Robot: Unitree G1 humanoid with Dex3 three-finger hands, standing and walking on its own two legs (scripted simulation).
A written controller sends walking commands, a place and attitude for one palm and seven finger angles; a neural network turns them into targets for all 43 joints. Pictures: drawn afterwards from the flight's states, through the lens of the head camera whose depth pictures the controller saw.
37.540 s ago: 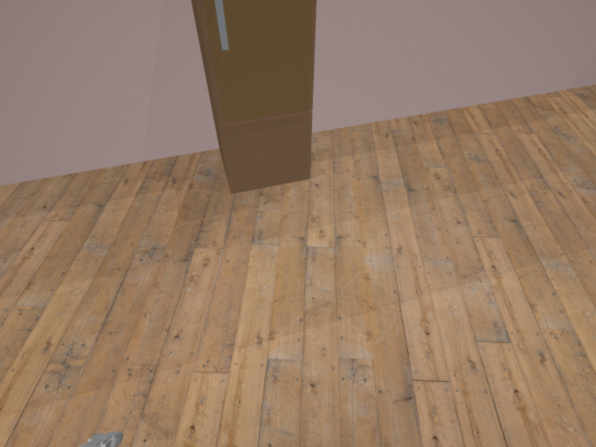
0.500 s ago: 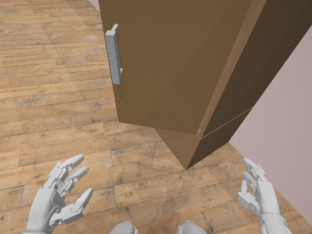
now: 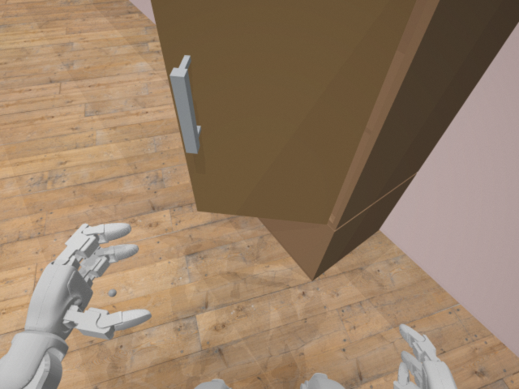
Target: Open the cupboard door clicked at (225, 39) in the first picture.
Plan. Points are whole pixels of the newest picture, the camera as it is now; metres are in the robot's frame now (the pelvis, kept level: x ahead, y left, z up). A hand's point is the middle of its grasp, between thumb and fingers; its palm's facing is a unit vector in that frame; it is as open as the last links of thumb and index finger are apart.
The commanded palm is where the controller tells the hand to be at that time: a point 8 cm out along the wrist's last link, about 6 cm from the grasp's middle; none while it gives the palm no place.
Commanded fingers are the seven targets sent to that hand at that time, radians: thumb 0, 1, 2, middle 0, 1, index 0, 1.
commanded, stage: raise the hand with hooked fingers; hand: left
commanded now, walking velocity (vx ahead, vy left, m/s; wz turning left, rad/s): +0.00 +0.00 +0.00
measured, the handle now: (189, 107) +0.56 +0.17 +0.10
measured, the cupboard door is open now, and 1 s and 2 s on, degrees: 48 48 48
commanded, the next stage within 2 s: move the hooked fingers beside the handle in 1.10 s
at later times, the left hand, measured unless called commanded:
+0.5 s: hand (78, 234) +0.28 +0.25 +0.12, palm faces +0.01 -1.00 -0.06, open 13.9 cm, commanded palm +0.26 +0.30 +0.12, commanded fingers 0.00 -0.50 0.30 -0.30 -1.20 -0.30 -1.20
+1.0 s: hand (84, 222) +0.30 +0.25 +0.12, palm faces +0.01 -1.00 -0.04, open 14.0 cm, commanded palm +0.27 +0.29 +0.13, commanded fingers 0.00 -0.50 0.30 -0.30 -1.20 -0.30 -1.20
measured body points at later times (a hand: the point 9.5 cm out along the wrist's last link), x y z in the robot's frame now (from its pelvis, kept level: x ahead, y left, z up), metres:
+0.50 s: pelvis +0.01 -0.01 +0.02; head +0.04 -0.01 +0.47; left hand +0.28 +0.31 +0.12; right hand +0.18 -0.25 -0.05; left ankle -0.02 +0.09 -0.68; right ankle +0.04 -0.14 -0.68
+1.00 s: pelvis +0.01 -0.02 +0.03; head +0.03 -0.03 +0.48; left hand +0.29 +0.30 +0.13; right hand +0.15 -0.28 -0.05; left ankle -0.02 +0.09 -0.68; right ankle +0.04 -0.14 -0.68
